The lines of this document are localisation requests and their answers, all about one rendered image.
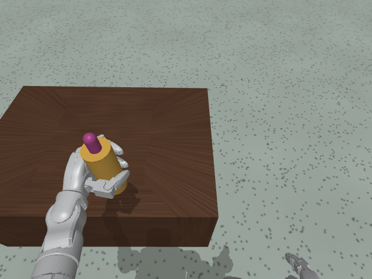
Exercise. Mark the bottle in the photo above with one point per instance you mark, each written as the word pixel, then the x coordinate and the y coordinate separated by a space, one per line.
pixel 100 158

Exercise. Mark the left robot hand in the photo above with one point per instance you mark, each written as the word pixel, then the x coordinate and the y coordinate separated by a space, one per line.
pixel 78 177

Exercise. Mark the left robot arm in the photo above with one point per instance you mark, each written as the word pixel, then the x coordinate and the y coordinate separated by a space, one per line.
pixel 60 253

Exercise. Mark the right robot hand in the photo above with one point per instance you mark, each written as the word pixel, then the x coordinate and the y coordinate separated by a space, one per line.
pixel 301 267

